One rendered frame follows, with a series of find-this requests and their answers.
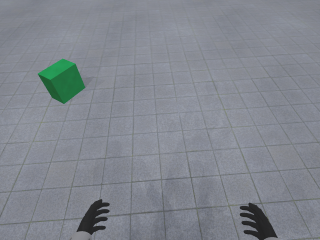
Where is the carton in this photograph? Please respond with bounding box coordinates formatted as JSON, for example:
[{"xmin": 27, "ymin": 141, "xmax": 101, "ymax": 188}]
[{"xmin": 38, "ymin": 59, "xmax": 85, "ymax": 104}]

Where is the robot right hand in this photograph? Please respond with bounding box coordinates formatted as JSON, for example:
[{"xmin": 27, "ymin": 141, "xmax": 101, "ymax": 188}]
[{"xmin": 239, "ymin": 202, "xmax": 278, "ymax": 240}]

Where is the robot left hand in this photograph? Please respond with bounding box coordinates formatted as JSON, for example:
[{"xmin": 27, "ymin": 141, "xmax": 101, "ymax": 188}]
[{"xmin": 76, "ymin": 199, "xmax": 110, "ymax": 235}]

